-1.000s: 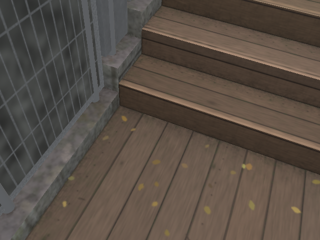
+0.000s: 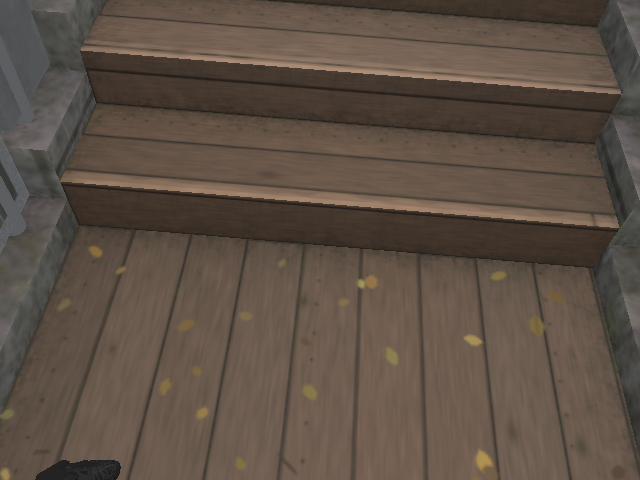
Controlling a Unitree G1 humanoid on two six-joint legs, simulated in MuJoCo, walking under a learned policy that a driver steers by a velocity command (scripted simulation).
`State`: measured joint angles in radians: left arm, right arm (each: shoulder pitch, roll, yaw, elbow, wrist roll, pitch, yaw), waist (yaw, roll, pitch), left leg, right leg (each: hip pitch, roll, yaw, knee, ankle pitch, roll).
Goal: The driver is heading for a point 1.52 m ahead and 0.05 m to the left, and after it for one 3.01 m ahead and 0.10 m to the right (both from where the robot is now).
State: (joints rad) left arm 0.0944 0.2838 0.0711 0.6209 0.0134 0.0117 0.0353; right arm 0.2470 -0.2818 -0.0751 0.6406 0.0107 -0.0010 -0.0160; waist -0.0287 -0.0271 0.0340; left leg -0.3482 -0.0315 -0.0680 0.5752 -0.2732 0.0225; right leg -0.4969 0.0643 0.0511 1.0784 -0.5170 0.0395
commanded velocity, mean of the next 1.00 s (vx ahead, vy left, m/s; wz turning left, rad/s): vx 0.73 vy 0.00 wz -0.06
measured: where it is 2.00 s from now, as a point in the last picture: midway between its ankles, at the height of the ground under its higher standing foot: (332, 65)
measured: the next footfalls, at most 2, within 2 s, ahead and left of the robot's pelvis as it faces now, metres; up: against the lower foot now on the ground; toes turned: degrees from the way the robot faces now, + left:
right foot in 0.22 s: +0.08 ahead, -0.13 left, +0.00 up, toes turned +17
left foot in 0.64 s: +0.30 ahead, +0.22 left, +0.00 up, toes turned +11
